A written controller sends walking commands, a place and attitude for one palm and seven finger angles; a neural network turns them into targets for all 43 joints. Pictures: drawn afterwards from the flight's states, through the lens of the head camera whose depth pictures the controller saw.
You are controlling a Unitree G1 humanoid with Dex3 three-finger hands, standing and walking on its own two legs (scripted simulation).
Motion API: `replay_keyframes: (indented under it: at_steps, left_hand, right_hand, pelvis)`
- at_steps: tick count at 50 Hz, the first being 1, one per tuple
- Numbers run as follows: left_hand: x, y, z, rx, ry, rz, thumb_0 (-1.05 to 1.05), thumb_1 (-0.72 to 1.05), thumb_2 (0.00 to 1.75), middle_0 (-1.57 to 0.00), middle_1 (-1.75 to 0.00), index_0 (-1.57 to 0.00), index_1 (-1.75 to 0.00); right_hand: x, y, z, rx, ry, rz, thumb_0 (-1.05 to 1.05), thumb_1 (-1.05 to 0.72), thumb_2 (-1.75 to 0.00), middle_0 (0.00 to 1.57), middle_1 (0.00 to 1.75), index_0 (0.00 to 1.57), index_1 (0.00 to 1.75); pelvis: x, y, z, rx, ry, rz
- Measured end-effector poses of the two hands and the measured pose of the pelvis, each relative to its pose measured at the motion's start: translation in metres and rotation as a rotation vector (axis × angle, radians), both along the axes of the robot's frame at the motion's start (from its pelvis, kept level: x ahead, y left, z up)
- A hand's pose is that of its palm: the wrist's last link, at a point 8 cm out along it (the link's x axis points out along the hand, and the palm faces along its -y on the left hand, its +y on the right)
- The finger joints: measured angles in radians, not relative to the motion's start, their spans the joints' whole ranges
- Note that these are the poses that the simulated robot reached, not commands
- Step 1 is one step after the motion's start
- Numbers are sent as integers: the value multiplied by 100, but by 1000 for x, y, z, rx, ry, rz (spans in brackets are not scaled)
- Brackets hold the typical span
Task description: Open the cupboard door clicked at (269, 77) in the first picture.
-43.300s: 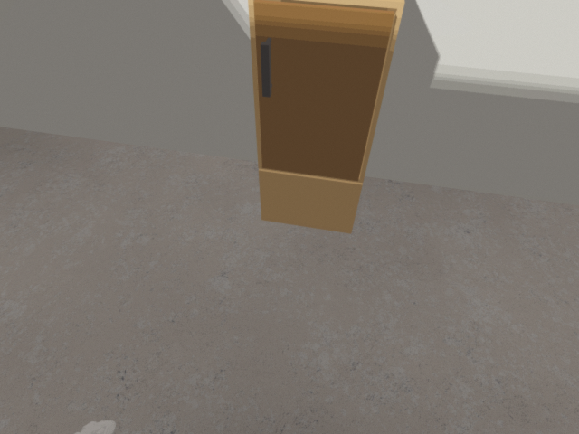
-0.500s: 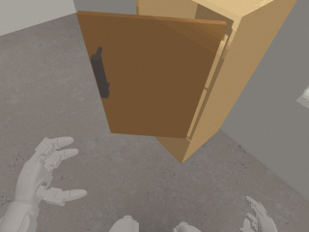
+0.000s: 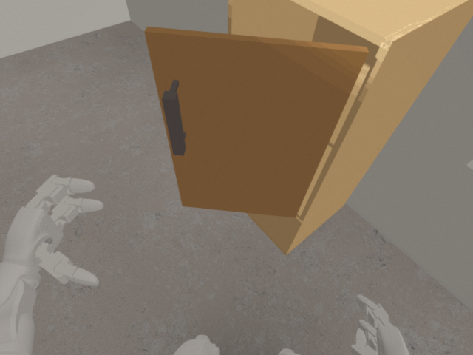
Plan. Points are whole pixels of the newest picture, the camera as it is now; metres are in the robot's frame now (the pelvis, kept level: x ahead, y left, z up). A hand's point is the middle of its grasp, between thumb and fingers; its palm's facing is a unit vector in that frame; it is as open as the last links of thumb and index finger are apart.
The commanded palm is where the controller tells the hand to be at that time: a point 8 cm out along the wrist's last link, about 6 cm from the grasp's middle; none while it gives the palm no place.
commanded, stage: raise the hand with hooked fingers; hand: left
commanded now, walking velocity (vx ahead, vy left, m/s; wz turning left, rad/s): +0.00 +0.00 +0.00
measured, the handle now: (177, 119) +0.55 +0.17 +0.04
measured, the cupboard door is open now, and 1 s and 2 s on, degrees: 45 45 45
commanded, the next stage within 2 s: move the hooked fingers beside the handle in 0.54 s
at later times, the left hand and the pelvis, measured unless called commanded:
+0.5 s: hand (75, 226) +0.29 +0.28 +0.06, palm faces +0.00 -1.00 -0.05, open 14.0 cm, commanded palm +0.26 +0.32 +0.06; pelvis +0.00 +0.00 +0.00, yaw +0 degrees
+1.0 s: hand (95, 201) +0.33 +0.26 +0.06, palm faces -0.02 -1.00 -0.03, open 14.0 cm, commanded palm +0.31 +0.31 +0.06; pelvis +0.00 -0.01 +0.00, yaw +0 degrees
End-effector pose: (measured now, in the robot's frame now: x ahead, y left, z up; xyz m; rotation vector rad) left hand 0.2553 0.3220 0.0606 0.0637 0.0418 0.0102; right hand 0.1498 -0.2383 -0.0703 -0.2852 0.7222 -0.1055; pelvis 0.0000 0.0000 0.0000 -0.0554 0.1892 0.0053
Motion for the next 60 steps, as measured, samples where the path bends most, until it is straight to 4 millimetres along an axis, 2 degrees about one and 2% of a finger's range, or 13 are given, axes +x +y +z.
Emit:
replay_keyframes:
  at_steps: [6, 17, 29, 37, 41, 46, 60]
  left_hand:
    - [12, 13, 5, -11, -1, -3, -1, -50, 30, -30, -120, -30, -120]
    - [13, 8, 0, -12, 3, -17, -1, -50, 30, -30, -120, -30, -120]
    - [8, 7, 2, -13, 4, -9, -1, -50, 30, -30, -120, -30, -120]
    - [10, 4, 1, -18, 1, 0, -1, -50, 30, -30, -120, -30, -120]
    - [19, 3, 1, -26, -7, 1, -1, -50, 30, -30, -120, -30, -120]
    - [40, -2, 0, -31, -4, -15, -1, -50, 30, -30, -120, -30, -120]
    - [85, -7, -3, -32, 2, -21, -1, -50, 30, -30, -120, -30, -120]
  right_hand:
    - [-12, -8, 3, -28, 30, -27, 2, -90, -90, 20, 30, 20, 30]
    - [-24, -15, 8, -47, 47, -47, 2, -90, -90, 20, 30, 20, 30]
    - [-16, -8, 4, -18, 32, -30, 2, -90, -90, 20, 30, 20, 30]
    - [-10, -11, 3, -19, 17, -17, 2, -90, -90, 20, 30, 20, 30]
    - [-10, -16, 0, -32, 32, -17, 1, -90, -90, 20, 30, 20, 30]
    - [-17, -23, -4, -45, 64, -35, 1, -90, -90, 20, 30, 20, 30]
    - [-58, -40, -14, -56, 206, -126, 1, -90, -90, 20, 30, 20, 30]
  pelvis:
    - [1, 3, 3, -1, -1, -3]
    - [1, 6, 4, 0, 0, -10]
    - [-1, 2, 4, 3, -4, -4]
    - [-1, -3, 3, 5, 0, -2]
    - [-2, -6, 2, 5, 5, 3]
    - [-3, -8, 0, 6, 17, 2]
    - [2, -10, -2, 9, 55, -21]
